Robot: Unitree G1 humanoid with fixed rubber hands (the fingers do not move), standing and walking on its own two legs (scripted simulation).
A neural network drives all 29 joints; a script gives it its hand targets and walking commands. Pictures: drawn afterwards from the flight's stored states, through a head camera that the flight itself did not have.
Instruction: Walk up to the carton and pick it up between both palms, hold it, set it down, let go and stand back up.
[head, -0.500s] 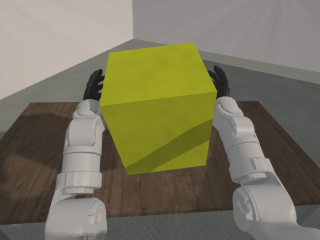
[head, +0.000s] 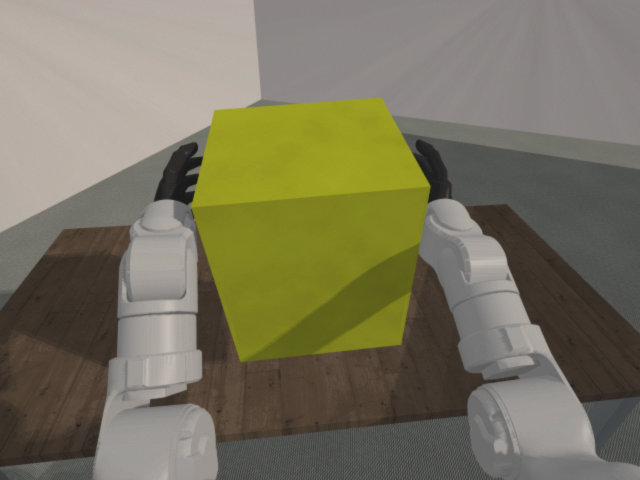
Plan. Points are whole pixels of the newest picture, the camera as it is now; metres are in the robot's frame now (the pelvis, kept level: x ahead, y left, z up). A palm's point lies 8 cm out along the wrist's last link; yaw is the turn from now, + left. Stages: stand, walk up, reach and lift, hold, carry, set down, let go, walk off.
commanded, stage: hold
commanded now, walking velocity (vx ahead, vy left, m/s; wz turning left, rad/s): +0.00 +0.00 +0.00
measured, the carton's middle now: (310, 230) +0.37 -0.01 +0.20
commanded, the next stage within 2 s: none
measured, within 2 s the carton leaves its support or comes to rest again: neither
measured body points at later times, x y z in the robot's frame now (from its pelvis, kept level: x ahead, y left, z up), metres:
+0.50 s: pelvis +0.02 +0.00 +0.00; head -0.06 +0.01 +0.44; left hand +0.39 +0.16 +0.25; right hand +0.40 -0.15 +0.24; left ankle +0.00 +0.11 -0.75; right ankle +0.03 -0.13 -0.75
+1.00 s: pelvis +0.01 +0.00 +0.00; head -0.04 +0.01 +0.45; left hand +0.38 +0.15 +0.21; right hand +0.39 -0.15 +0.20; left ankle +0.00 +0.11 -0.75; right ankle +0.03 -0.13 -0.75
